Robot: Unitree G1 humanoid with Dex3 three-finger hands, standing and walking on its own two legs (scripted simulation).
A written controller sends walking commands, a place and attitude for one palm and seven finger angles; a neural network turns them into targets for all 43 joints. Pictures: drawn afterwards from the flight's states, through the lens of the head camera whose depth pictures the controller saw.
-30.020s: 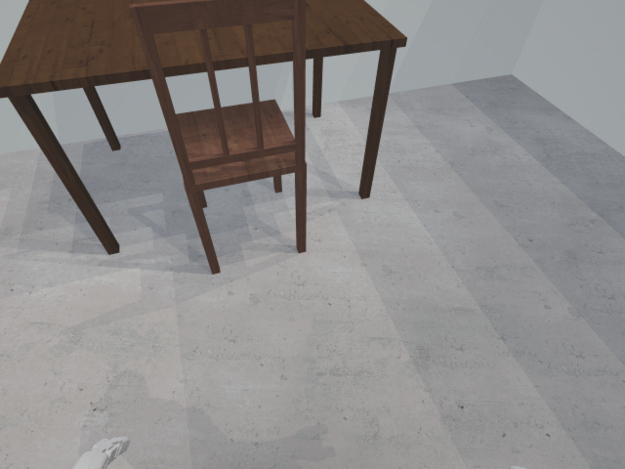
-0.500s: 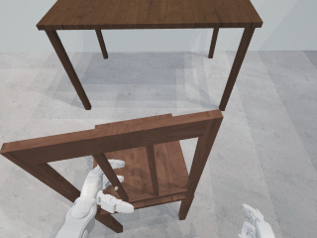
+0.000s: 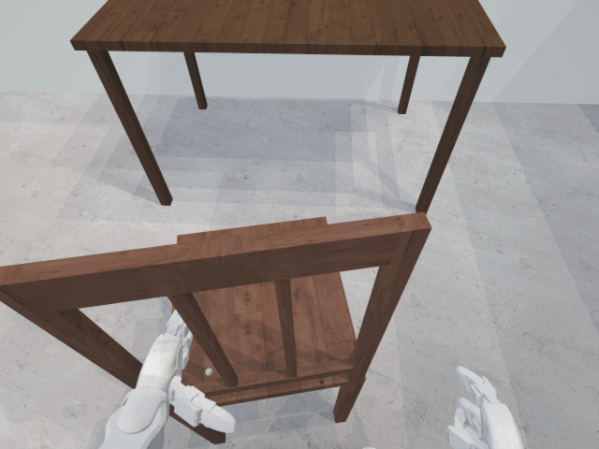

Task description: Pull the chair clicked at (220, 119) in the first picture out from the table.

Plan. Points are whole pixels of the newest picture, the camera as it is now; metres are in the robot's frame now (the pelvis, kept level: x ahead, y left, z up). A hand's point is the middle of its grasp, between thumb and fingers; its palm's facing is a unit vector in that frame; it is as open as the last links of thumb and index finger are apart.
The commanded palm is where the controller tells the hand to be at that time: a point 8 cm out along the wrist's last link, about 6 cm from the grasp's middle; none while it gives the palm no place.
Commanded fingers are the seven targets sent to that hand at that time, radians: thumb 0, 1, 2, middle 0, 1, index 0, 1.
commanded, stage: draw the fingers out of the gap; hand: left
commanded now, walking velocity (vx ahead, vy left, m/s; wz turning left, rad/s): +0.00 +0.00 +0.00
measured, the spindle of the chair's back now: (212, 348) +0.26 +0.13 -0.01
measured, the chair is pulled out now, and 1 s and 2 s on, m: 0.63 0.63 0.65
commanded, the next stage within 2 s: draw the hand back to the body in 0.64 s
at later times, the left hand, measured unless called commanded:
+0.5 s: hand (192, 438) +0.16 +0.14 -0.03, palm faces -0.07 -0.99 -0.12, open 17.5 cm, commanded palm +0.13 +0.20 -0.01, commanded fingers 0.00 -0.55 0.20 0.00 0.00 0.00 0.00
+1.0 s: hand (157, 439) +0.15 +0.16 +0.03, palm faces +0.03 -1.00 -0.03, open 17.5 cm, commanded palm +0.10 +0.22 +0.04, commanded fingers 0.00 -0.55 0.20 0.00 0.00 0.00 0.00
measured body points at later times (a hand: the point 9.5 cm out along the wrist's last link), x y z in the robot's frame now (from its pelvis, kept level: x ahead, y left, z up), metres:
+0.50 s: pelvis -0.01 +0.01 -0.01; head +0.01 -0.01 +0.44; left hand +0.16 +0.19 -0.02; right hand +0.16 -0.23 -0.08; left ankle -0.02 +0.14 -0.70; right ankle +0.00 -0.12 -0.70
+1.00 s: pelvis -0.02 +0.01 -0.04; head +0.02 +0.01 +0.41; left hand +0.14 +0.21 +0.04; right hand +0.17 -0.22 -0.10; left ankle -0.02 +0.14 -0.70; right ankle +0.00 -0.12 -0.70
